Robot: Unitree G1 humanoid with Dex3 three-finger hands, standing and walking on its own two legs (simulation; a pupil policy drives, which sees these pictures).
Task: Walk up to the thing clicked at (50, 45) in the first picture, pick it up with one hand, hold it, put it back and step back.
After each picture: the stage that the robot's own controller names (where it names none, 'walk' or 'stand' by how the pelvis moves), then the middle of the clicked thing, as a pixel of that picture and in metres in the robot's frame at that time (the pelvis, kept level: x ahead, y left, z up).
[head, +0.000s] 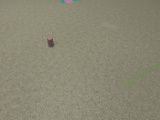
stand; (50, 41) +1.41 +0.35 -0.72
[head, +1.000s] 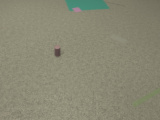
walk; (57, 50) +1.30 +0.17 -0.70
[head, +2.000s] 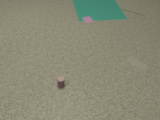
walk; (61, 81) +0.80 +0.14 -0.71
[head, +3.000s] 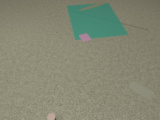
walk; (52, 119) +0.50 +0.21 -0.71
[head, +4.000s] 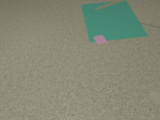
stand; out of the picture +0.37 +0.18 -0.70
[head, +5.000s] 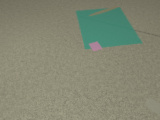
stand; out of the picture +0.33 +0.17 -0.72
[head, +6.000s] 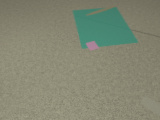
stand; out of the picture +0.34 +0.18 -0.73
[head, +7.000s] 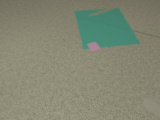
stand; out of the picture +0.33 +0.18 -0.73
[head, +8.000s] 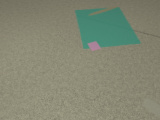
stand; out of the picture +0.33 +0.18 -0.73
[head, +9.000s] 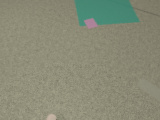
go down; out of the picture +0.36 +0.18 -0.69
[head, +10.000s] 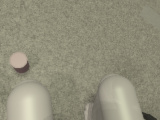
go down; (20, 63) +0.42 +0.22 -0.29
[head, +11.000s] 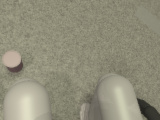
close in; (13, 62) +0.42 +0.23 -0.28
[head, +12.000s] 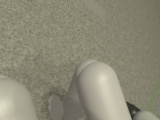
close; out of the picture +0.41 +0.26 -0.22
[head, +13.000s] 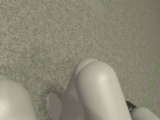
close; out of the picture +0.40 +0.27 -0.22
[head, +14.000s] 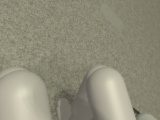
lift; out of the picture +0.32 +0.24 -0.19
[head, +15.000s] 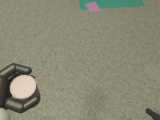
lift; (27, 92) +0.30 +0.18 +0.01
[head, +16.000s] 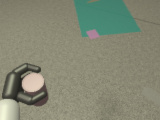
hold; (36, 90) +0.33 +0.16 +0.01
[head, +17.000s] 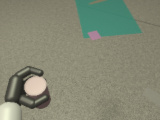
hold; (38, 93) +0.32 +0.16 +0.01
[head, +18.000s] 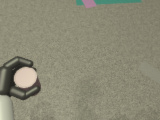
crouch; (29, 82) +0.35 +0.18 -0.05
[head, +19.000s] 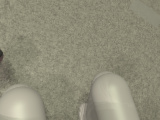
lower; out of the picture +0.44 +0.25 -0.12
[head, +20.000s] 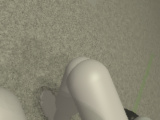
lower; out of the picture +0.42 +0.28 -0.23
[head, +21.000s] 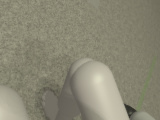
lower; out of the picture +0.42 +0.28 -0.22
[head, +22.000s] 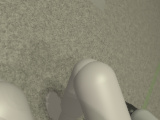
lower; out of the picture +0.40 +0.29 -0.22
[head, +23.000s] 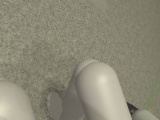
lower; out of the picture +0.40 +0.28 -0.23
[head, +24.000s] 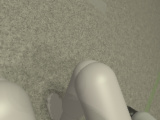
open; out of the picture +0.39 +0.26 -0.23
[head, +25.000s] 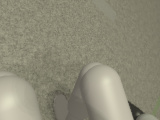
stand; out of the picture +0.39 +0.25 -0.23
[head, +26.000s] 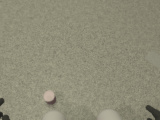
walk; (50, 97) +0.39 +0.18 -0.53
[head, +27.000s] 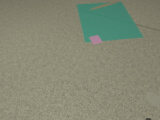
stand; out of the picture +0.36 +0.16 -0.66
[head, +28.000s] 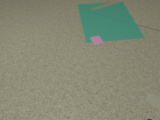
stand; out of the picture +0.34 +0.16 -0.67
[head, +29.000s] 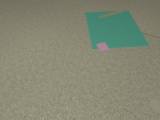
stand; out of the picture +0.38 +0.14 -0.72
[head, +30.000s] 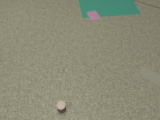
walk; (61, 107) +0.43 +0.11 -0.71
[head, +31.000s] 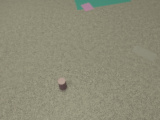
walk; (62, 83) +0.66 +0.19 -0.70
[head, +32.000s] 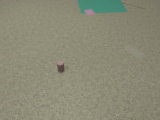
stand; (60, 66) +0.98 +0.17 -0.70
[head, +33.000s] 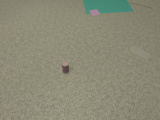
stand; (65, 67) +0.98 +0.16 -0.72
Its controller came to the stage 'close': yes
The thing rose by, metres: 0.71
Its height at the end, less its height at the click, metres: +0.00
